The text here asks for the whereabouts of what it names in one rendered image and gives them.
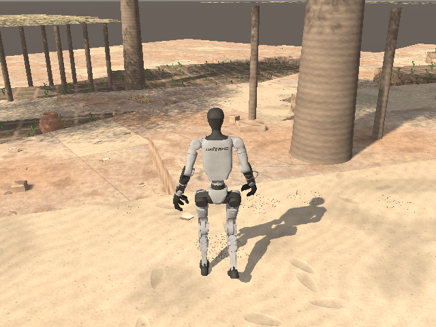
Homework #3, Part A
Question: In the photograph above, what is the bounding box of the robot right forearm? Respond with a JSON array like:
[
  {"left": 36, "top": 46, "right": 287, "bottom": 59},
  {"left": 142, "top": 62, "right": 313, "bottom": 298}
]
[{"left": 243, "top": 162, "right": 255, "bottom": 186}]

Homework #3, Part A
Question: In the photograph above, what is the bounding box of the robot right thigh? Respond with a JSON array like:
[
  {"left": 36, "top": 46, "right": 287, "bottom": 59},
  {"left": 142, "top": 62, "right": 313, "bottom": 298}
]
[{"left": 225, "top": 190, "right": 241, "bottom": 235}]

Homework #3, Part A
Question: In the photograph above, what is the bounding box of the right robot upper arm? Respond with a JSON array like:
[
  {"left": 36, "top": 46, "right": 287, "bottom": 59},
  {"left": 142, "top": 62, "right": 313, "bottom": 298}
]
[{"left": 230, "top": 136, "right": 250, "bottom": 173}]

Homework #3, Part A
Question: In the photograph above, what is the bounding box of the left robot upper arm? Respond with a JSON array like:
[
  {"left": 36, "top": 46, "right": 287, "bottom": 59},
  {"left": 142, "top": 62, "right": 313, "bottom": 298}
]
[{"left": 184, "top": 138, "right": 202, "bottom": 176}]

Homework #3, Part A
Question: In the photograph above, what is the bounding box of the left robot shin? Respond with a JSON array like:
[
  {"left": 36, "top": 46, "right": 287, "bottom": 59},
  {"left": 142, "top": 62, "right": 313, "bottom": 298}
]
[{"left": 198, "top": 223, "right": 208, "bottom": 267}]

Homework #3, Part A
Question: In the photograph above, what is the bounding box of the left robot hand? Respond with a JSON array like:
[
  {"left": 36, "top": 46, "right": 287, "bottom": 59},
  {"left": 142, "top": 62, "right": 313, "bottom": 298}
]
[{"left": 173, "top": 194, "right": 189, "bottom": 211}]

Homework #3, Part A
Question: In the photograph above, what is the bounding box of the robot left forearm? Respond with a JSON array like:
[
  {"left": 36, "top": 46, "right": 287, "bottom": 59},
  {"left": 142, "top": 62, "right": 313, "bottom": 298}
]
[{"left": 175, "top": 166, "right": 190, "bottom": 196}]

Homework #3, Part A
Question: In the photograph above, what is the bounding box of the right robot hand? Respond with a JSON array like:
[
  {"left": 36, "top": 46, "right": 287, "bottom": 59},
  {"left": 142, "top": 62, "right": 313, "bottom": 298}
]
[{"left": 241, "top": 184, "right": 257, "bottom": 197}]

